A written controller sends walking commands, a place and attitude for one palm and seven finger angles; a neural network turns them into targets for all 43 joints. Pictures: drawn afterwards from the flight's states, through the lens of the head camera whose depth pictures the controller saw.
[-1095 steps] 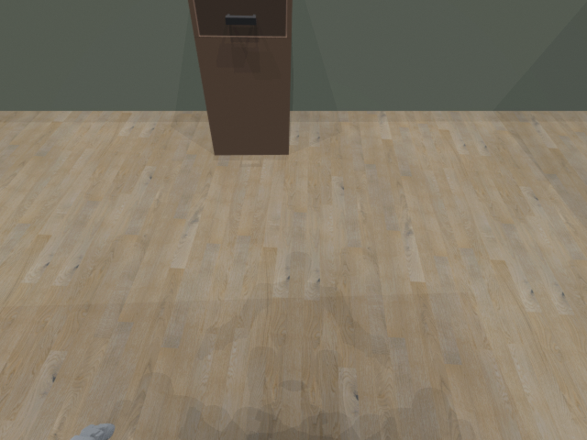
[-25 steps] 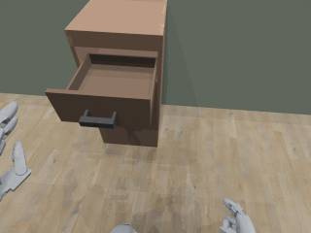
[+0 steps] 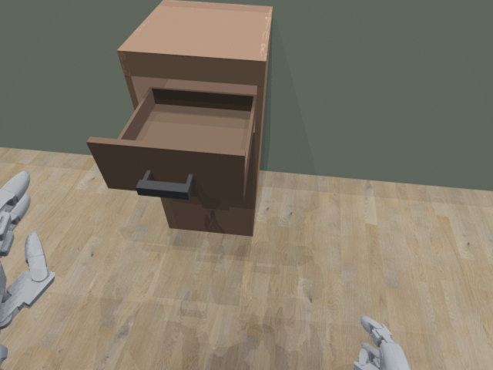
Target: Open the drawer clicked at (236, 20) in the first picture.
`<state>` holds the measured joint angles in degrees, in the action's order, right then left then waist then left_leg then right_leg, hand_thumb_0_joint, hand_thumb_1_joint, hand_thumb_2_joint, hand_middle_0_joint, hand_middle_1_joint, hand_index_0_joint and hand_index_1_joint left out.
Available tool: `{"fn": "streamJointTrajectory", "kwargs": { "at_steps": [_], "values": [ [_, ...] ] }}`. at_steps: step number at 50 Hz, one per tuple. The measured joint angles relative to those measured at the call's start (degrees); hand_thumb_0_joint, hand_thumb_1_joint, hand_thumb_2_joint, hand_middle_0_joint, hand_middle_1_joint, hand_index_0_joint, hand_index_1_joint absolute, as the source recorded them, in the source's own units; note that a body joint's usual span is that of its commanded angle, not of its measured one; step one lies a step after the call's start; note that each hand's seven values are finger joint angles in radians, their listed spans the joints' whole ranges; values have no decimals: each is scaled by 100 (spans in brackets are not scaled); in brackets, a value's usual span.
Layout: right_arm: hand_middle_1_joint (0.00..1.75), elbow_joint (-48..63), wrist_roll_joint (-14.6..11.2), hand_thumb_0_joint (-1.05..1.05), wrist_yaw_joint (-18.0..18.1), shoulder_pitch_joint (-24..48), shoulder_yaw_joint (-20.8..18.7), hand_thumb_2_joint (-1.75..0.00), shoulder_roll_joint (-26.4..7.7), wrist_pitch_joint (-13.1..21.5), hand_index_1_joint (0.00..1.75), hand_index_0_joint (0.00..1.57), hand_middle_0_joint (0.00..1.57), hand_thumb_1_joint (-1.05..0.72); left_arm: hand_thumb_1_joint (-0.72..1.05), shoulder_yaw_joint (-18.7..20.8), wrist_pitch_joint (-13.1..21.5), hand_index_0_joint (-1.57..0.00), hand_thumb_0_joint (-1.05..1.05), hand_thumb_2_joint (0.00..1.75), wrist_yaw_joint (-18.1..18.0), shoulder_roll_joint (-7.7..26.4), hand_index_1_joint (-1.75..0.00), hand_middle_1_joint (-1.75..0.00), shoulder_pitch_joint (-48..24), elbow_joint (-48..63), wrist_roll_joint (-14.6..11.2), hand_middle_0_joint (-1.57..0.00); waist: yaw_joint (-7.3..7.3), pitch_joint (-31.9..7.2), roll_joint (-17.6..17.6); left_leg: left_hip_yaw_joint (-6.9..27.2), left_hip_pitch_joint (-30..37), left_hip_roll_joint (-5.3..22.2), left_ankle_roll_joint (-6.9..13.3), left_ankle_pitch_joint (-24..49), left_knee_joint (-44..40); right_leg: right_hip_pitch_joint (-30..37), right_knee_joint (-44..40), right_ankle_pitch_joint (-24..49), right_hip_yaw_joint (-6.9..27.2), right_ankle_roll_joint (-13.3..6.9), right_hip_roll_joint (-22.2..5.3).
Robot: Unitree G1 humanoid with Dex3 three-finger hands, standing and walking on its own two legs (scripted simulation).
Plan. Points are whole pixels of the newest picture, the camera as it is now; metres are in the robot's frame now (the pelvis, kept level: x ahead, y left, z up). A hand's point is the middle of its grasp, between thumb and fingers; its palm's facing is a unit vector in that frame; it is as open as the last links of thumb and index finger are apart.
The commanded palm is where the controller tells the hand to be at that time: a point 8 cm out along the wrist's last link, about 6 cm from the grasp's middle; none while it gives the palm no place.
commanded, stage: let the arm hang, fingers relaxed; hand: left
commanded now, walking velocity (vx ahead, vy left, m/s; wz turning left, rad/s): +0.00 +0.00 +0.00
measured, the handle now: (166, 182) +0.52 +0.22 -0.05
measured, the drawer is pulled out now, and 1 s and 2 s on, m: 0.30 0.30 0.30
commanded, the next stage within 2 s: look to check the result in 1.14 s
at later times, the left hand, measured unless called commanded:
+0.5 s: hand out of the picture -0.02 +0.20 -0.17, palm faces +0.05 -0.97 -0.22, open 7.1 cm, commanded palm none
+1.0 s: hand out of the picture -0.02 +0.16 -0.17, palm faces +0.04 -0.99 -0.16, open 7.4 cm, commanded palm none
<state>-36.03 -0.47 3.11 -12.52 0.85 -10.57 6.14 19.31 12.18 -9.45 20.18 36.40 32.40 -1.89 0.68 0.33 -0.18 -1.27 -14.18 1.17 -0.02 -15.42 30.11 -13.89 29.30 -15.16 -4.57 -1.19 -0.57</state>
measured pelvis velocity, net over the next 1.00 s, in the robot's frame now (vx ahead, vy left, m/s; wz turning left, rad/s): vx -0.01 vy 0.00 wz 0.00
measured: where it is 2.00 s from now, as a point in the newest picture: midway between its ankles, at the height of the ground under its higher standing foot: outside the picture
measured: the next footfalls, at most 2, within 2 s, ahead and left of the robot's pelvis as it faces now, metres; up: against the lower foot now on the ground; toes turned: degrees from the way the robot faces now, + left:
none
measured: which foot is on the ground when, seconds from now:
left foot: down 0.00-1.00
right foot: down 0.00-1.00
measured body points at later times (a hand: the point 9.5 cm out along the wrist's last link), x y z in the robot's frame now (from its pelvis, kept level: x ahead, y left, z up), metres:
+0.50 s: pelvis +0.00 +0.01 +0.01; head +0.03 +0.02 +0.45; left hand -0.02 +0.25 -0.15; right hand -0.01 -0.23 -0.15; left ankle +0.01 +0.12 -0.74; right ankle +0.01 -0.11 -0.74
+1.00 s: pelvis -0.01 +0.00 +0.01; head +0.00 +0.00 +0.46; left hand -0.02 +0.21 -0.16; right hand -0.03 -0.19 -0.16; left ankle +0.01 +0.12 -0.74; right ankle +0.01 -0.11 -0.74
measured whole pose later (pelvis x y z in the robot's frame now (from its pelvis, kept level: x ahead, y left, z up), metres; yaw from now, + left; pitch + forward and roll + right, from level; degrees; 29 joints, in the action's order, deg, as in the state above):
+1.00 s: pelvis -0.01 +0.00 +0.01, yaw +0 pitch -2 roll +0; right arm -64.7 0.7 2.2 -18.5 0.1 -4.7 -0.3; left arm 0.2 -0.3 -2.0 6.0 16.9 -65.3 0.9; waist 0.2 2.5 0.5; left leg -1.5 -9.6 0.3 0.3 -12.1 24.1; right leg -9.8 24.5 -12.2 -3.8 -0.7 -1.1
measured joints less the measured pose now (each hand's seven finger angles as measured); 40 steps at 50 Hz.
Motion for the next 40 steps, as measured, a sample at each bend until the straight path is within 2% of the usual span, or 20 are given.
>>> {"fn": "streamJointTrajectory", "kwargs": {
  "at_steps": [2,3,4,7,10,13,15,17,22,29,40],
  "values": [
    [30,26,8,2,7,19,35,-90,30,-17,30,20,20,-90,89,-40,-64,-21,2,90,-1,-22,-31,-31,-54,-43,12,-21,-9,20,-28,-23,63,-24,8,7,-97,40,-62,20,23,32,-21],
    [30,-72,28,2,-99,41,-10,-90,4,88,30,20,20,-90,89,-141,-15,-21,2,90,82,2,-31,-30,-228,-345,144,-21,-17,-30,3,-6,-28,-45,21,9,-72,-70,24,18,1,51,-49],
    [30,-213,49,2,-208,88,-65,-90,-51,100,30,20,20,-90,89,-328,-103,-21,1,90,235,13,-30,-30,-543,-891,255,-20,-46,-88,48,15,-147,-93,37,-1,2,-205,169,-20,1,73,-99],
    [30,-672,131,1,-335,294,-96,-90,-207,-207,30,20,20,-90,90,-940,-804,-20,1,90,585,-240,-30,-30,-1535,-3197,376,-20,-105,-207,212,25,-380,-210,89,-106,268,-433,481,-258,34,114,-216],
    [30,-973,164,1,-343,366,-43,-90,-176,-486,30,20,20,-91,90,-1385,-1383,-20,1,90,740,-593,-30,-30,-2098,-5453,412,-19,-26,-112,223,17,-310,-219,90,-186,363,-376,589,-308,47,120,-228],
    [30,-1188,177,1,-311,252,3,-90,-46,-615,30,20,20,-91,91,-1753,-1630,-19,1,90,822,-895,-30,-30,-2196,-7023,377,-19,75,92,16,-10,-77,-215,72,-170,249,-180,529,-315,75,97,-219],
    [30,-1386,171,1,-272,123,31,-90,11,-651,30,20,20,-91,91,-1933,-1670,-19,2,90,859,-1109,-30,-30,-2138,-7756,340,-19,85,227,-98,-12,62,-181,66,-122,125,-26,361,-241,75,107,-179],
    [30,-1624,153,1,-227,-54,41,-90,77,-686,30,20,20,-91,98,-1736,-1562,-20,-1,89,713,-1125,-30,-30,-2141,-8155,251,-20,20,342,-178,48,127,-136,51,-49,3,107,130,-125,10,88,-125],
    [30,-2188,144,1,-149,-405,-22,-90,84,-784,30,20,20,-92,100,-1760,-1442,-20,-2,89,797,-893,-30,-30,-2012,-8911,279,-20,-105,474,-131,112,225,-83,35,128,-290,310,-358,142,-61,58,-51],
    [30,-2640,100,1,-100,-662,-45,-90,110,-752,30,20,20,-91,94,-1839,-1391,-20,0,89,791,-871,-30,-30,-1758,-9649,255,-20,-83,493,44,65,398,-106,60,241,-526,457,-574,260,-17,82,-66],
    [30,-2866,96,1,-109,-608,-24,-90,445,-685,30,20,20,-91,91,-1921,-1304,-20,1,90,758,-1192,-30,-30,-1825,-9875,252,-19,-65,353,128,-10,488,-122,63,333,-641,458,-550,301,58,82,-83]
  ]
}}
